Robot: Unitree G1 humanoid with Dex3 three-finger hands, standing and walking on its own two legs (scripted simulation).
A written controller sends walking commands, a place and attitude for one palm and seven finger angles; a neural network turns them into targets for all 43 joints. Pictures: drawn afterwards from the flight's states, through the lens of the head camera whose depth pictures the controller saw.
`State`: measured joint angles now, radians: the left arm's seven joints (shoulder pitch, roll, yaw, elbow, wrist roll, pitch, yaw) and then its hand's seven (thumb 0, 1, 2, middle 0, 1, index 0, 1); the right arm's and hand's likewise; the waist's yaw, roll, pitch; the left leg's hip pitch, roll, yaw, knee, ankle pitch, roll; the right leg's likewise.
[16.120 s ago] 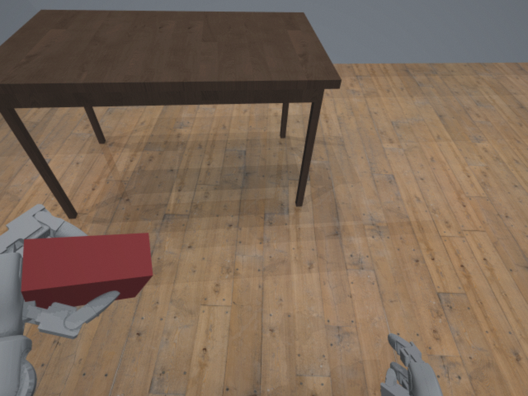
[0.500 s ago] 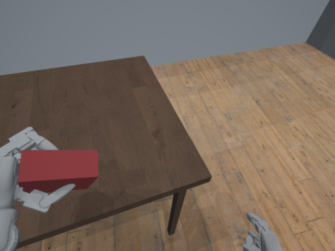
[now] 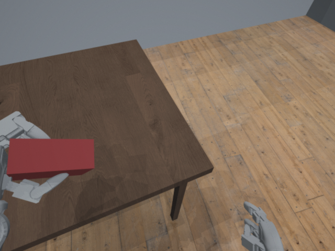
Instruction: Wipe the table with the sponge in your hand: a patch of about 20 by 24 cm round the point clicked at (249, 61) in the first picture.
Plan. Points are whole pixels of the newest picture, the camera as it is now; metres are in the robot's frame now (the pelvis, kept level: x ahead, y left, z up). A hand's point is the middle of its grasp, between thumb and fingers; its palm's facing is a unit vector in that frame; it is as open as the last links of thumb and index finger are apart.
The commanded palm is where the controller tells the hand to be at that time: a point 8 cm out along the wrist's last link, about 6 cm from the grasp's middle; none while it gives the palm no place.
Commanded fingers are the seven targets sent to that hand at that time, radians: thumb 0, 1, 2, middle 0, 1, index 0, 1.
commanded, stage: come to a stop and stand still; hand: left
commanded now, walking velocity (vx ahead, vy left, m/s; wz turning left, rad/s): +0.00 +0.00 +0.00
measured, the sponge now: (64, 159) +0.25 +0.21 +0.14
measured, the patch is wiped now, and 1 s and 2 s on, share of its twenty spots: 0.00 0.00 0.00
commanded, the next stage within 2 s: look again from close up in 0.42 s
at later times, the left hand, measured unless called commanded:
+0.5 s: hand (27, 163) +0.23 +0.26 +0.15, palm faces +0.35 -0.83 -0.43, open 9.4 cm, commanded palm +0.17 +0.29 +0.18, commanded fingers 0.00 0.10 1.30 -1.20 -1.60 -1.20 -1.60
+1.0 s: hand (9, 163) +0.22 +0.28 +0.17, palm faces +0.41 -0.78 -0.47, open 9.4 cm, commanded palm +0.14 +0.28 +0.18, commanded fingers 0.00 0.10 1.30 -1.20 -1.60 -1.20 -1.60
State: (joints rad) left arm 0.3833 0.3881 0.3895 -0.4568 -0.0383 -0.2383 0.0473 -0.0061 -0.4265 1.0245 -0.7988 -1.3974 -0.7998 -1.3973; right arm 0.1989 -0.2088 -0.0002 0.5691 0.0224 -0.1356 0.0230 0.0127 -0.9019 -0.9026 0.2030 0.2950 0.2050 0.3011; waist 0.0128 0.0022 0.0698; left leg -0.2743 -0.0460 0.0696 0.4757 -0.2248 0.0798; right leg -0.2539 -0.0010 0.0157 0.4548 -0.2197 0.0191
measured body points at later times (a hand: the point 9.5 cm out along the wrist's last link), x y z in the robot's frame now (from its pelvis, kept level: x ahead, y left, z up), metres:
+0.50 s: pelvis +0.02 +0.00 +0.00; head +0.05 +0.03 +0.45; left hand +0.21 +0.31 +0.17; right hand +0.22 -0.20 -0.06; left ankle +0.02 +0.06 -0.74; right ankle +0.01 -0.14 -0.74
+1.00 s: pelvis -0.01 +0.00 +0.00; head +0.02 +0.03 +0.45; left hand +0.19 +0.32 +0.19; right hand +0.17 -0.21 -0.07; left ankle +0.02 +0.06 -0.74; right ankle +0.01 -0.14 -0.74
